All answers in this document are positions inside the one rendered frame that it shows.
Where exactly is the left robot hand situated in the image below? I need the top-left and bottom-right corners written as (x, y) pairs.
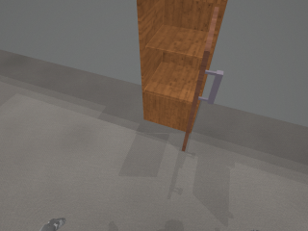
top-left (39, 218), bottom-right (66, 231)

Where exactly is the cupboard door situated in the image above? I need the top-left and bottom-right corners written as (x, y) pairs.
top-left (182, 7), bottom-right (219, 152)

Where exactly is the handle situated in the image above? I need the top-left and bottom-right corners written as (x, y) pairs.
top-left (198, 69), bottom-right (224, 105)

